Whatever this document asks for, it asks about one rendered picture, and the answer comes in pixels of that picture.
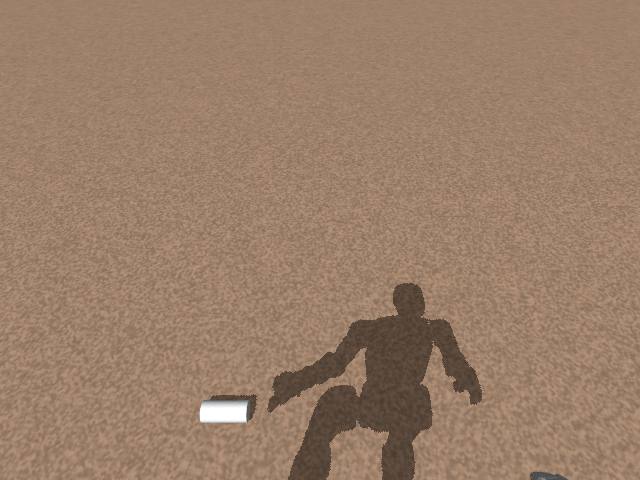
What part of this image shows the can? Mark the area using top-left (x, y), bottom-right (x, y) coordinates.
top-left (200, 400), bottom-right (250, 423)

